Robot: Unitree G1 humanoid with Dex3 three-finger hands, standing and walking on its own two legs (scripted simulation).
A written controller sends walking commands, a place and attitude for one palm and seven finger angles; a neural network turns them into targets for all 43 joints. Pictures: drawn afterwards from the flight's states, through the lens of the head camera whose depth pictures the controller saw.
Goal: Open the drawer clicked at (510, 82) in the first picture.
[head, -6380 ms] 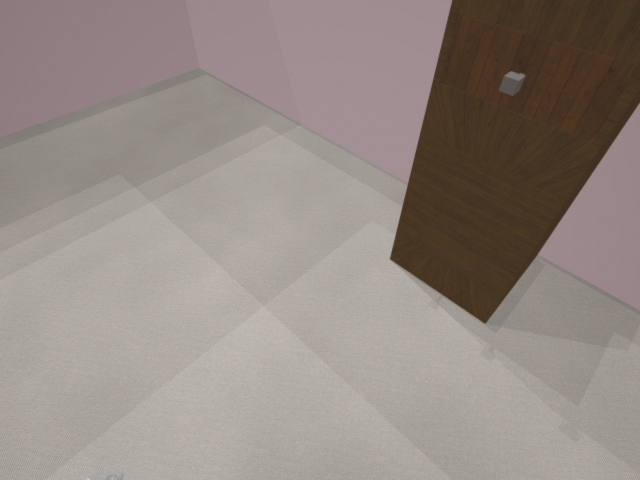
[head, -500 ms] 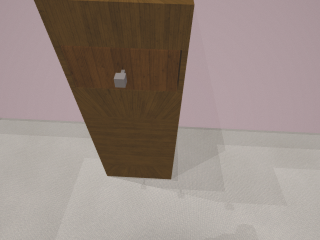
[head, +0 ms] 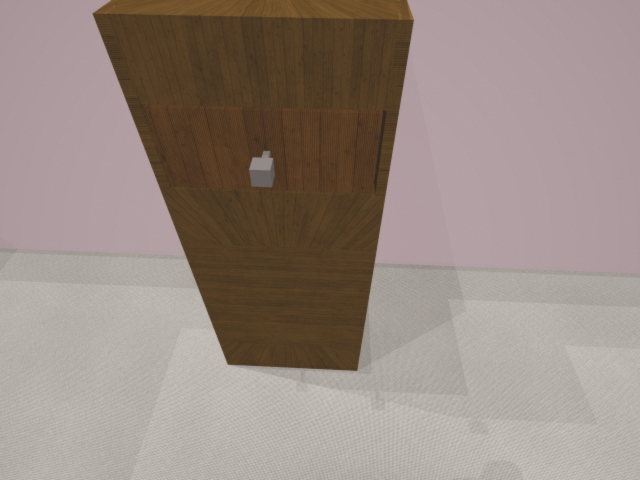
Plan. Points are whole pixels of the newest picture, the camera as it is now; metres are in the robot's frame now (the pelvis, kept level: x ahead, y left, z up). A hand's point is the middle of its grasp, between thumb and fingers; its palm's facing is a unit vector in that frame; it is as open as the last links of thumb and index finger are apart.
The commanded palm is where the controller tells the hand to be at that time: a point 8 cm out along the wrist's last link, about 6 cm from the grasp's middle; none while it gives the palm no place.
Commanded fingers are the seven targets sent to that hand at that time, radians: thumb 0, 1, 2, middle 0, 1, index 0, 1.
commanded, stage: look again from close up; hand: left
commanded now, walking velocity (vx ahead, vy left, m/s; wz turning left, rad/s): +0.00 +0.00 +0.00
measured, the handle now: (264, 165) +0.58 +0.13 +0.08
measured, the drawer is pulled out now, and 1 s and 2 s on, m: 0.00 0.00 0.00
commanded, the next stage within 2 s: shuffle to correct the standing spot in 0.06 s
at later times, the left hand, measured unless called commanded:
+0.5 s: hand out of the picture +0.02 +0.14 -0.18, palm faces +0.02 -0.98 -0.19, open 7.4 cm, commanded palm none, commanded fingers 0.00 0.90 0.90 -0.20 -0.30 -0.20 -0.30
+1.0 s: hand out of the picture +0.08 +0.14 -0.17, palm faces +0.00 -0.96 -0.26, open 7.4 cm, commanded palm none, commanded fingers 0.00 0.90 0.90 -0.20 -0.30 -0.20 -0.30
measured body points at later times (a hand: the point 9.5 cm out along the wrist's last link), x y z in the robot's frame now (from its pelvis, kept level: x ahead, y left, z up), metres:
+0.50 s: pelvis +0.04 -0.03 -0.01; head +0.06 -0.04 +0.44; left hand +0.02 +0.19 -0.16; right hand +0.02 -0.26 -0.17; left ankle -0.01 +0.09 -0.73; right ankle -0.01 -0.13 -0.74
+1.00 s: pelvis +0.04 -0.04 -0.01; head +0.06 -0.05 +0.44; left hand +0.08 +0.19 -0.15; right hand +0.12 -0.26 -0.16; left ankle +0.06 +0.07 -0.73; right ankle -0.01 -0.13 -0.74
